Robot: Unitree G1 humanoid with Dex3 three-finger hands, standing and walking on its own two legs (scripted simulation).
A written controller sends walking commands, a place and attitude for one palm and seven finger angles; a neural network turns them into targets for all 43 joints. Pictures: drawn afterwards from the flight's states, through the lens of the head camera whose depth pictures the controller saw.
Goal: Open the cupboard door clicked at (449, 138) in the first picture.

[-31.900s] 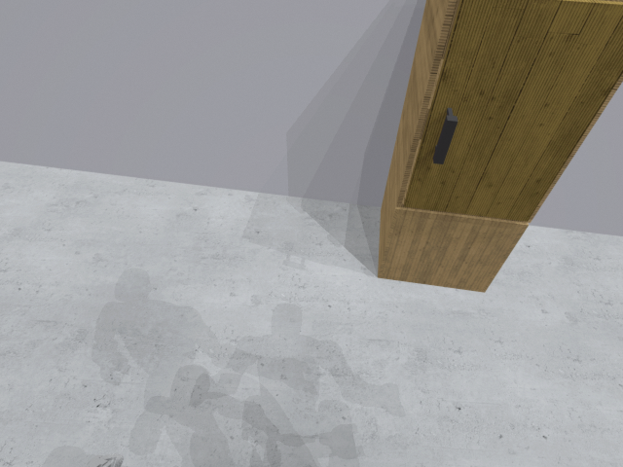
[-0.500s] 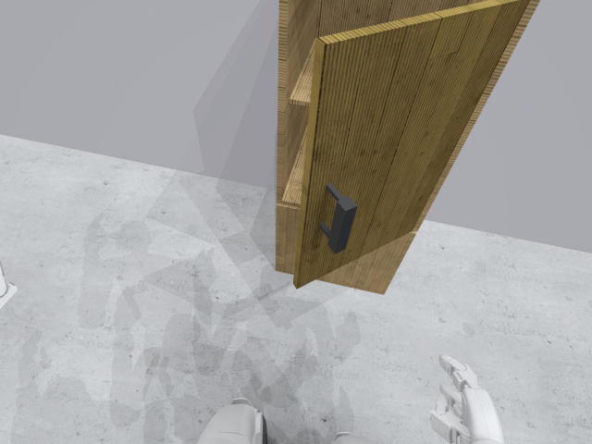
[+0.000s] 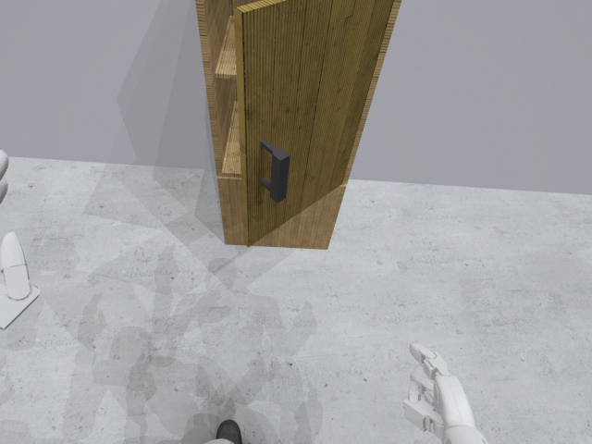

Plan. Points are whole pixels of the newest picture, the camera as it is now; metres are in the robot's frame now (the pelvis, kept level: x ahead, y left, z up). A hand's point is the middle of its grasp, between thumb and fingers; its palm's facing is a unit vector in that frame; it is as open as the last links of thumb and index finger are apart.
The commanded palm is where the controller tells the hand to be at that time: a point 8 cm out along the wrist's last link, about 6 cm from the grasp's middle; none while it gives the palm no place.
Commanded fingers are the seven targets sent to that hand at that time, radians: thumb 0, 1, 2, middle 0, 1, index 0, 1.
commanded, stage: stop stepping back and stand still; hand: left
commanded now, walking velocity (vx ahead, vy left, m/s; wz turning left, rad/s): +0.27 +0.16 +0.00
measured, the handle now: (272, 171) +0.62 +0.08 -0.06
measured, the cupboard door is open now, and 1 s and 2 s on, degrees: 43 43 43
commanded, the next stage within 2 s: let the arm hang, fingers relaxed in 0.88 s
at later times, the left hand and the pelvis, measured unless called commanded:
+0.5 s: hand (33, 424) +0.12 +0.21 +0.17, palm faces +0.34 -0.81 -0.48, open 7.5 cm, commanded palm +0.06 +0.26 +0.18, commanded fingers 0.00 0.90 0.90 -0.20 -0.30 -0.20 -0.30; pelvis -0.10 -0.03 -0.01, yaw -4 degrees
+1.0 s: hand (18, 442) +0.11 +0.22 +0.16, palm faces +0.36 -0.80 -0.47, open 7.4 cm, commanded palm none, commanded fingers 0.00 0.90 0.90 -0.20 -0.30 -0.20 -0.30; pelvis -0.11 -0.03 -0.01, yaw -4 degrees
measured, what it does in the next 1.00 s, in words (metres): walks backwards: right foot, then left foot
